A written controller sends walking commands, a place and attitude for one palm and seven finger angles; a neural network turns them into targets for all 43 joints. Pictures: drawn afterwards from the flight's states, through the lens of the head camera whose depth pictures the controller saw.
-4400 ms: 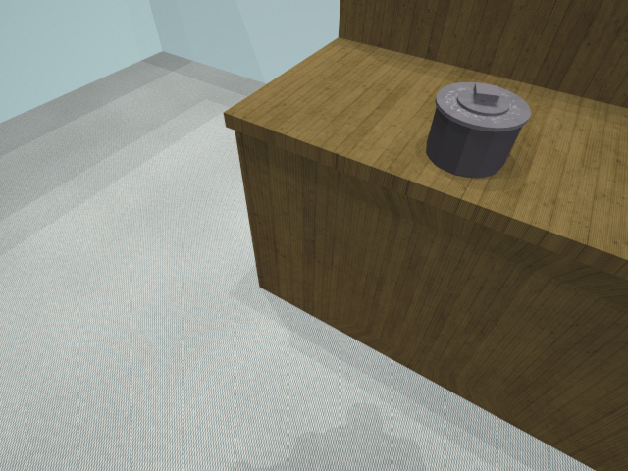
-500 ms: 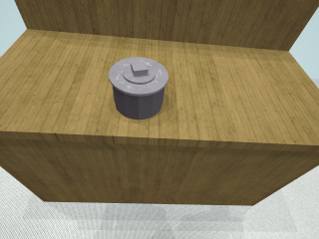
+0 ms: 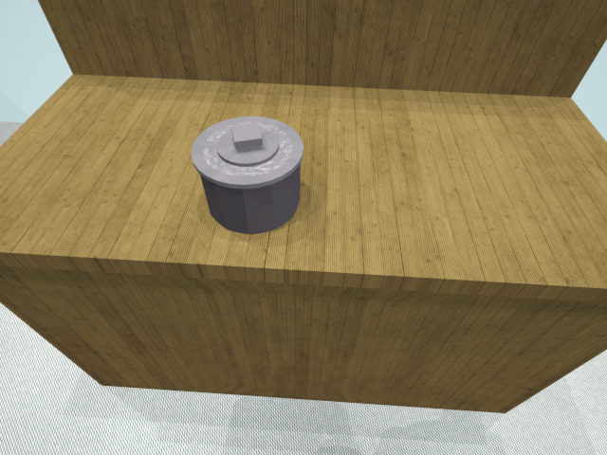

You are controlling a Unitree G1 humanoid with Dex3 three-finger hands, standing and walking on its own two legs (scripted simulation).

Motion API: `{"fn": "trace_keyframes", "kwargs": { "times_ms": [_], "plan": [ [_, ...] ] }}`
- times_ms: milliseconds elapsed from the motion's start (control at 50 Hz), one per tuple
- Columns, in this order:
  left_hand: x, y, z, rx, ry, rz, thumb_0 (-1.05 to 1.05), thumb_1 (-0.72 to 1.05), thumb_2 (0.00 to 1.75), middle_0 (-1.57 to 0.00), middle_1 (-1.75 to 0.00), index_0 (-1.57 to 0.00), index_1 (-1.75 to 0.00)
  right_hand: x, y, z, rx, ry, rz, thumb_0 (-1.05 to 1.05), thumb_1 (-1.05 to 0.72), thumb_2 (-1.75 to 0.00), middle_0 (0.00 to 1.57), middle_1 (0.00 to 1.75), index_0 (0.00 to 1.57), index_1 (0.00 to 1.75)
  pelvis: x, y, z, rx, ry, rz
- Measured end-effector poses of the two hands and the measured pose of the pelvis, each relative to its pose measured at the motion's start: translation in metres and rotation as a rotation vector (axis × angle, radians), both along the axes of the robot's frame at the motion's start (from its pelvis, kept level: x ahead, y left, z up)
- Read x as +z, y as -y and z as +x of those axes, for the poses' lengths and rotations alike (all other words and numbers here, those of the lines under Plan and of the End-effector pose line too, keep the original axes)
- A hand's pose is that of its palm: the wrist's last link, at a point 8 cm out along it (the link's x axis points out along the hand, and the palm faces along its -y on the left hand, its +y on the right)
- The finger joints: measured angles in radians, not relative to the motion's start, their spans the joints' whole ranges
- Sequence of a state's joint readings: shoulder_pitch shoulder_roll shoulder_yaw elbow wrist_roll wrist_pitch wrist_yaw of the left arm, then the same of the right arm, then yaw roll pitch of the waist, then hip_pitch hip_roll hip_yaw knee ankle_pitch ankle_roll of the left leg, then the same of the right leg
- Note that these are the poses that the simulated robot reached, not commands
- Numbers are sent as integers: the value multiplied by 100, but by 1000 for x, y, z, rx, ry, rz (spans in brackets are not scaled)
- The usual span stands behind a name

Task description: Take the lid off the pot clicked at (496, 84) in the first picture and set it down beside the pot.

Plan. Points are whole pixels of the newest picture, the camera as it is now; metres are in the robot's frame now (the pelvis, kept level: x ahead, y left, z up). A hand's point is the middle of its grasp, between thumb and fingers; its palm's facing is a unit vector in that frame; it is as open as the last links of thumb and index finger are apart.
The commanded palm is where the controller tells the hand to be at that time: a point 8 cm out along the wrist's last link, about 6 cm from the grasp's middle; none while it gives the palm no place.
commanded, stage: come to a stop and stand still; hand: left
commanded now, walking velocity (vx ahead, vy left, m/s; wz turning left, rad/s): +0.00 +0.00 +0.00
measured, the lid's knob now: (246, 135) +0.53 +0.12 +0.14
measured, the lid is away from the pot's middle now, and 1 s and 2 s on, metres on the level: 0.00 0.00 0.00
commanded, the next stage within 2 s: look again from close up in 0.04 s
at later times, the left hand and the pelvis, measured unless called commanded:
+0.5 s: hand out of the picture +0.03 +0.22 -0.18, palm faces +0.02 -0.97 -0.23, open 7.4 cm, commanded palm none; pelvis +0.00 +0.04 -0.01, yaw -1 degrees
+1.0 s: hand out of the picture -0.01 +0.23 -0.18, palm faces +0.00 -0.98 -0.20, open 7.4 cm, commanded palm none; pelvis -0.01 +0.05 +0.00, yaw -1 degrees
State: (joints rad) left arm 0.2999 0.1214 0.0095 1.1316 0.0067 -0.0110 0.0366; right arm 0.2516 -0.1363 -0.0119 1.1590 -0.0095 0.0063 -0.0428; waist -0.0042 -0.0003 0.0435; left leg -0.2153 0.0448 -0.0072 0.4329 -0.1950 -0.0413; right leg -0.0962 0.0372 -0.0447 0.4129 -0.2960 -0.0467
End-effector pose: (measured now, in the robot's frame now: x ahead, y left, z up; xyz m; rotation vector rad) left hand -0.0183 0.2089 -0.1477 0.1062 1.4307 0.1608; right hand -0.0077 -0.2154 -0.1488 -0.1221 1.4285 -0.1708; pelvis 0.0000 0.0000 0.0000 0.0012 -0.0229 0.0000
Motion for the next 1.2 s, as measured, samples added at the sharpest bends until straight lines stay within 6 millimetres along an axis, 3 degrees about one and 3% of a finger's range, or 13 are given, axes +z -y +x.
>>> {"fn": "trace_keyframes", "kwargs": {
  "times_ms": [200,380,520,680,860,1100,1140,1200],
  "plan": [
    [-1,1,-11,-4,-25,1,0,91,90,-20,-30,-20,-30,4,9,38,28,83,-33,1,-92,-90,20,30,20,30,-2,-5,4,-14,-12,-16],
    [-6,-39,17,-32,62,38,0,90,90,-20,-30,-20,-30,3,-18,62,32,214,-33,0,-93,-90,20,30,20,30,-10,-30,7,-16,-4,-19],
    [-3,-67,40,-56,127,64,0,90,90,-20,-30,-20,-30,6,-30,57,43,210,-37,0,-94,-90,20,30,20,30,-9,-43,3,-19,-4,-15],
    [-1,-80,39,-70,110,69,0,91,90,-19,-30,-20,-30,7,-35,36,42,150,-40,0,-93,-90,20,30,20,30,-7,-50,0,-19,-13,-8],
    [-3,-76,21,-61,58,50,0,91,90,-19,-30,-20,-30,8,-37,19,35,98,-36,1,-92,-90,20,30,20,30,-5,-50,-3,-15,-8,-6],
    [-5,-62,2,-53,23,24,0,90,90,-20,-30,-20,-30,9,-33,18,37,95,-39,1,-92,-90,20,30,20,30,-4,-47,-7,-14,-5,-10],
    [11,-65,26,0,174,60,1,90,90,-20,-30,-20,-31,13,-31,27,45,177,-43,1,-92,-90,21,30,20,30,-4,-47,-10,-5,2,-15],
    [63,-69,84,11,516,149,1,90,90,-24,-34,-24,-35,23,-29,54,66,367,-53,2,-91,-90,20,30,20,30,-2,-48,-12,6,17,-10]
  ]
}}
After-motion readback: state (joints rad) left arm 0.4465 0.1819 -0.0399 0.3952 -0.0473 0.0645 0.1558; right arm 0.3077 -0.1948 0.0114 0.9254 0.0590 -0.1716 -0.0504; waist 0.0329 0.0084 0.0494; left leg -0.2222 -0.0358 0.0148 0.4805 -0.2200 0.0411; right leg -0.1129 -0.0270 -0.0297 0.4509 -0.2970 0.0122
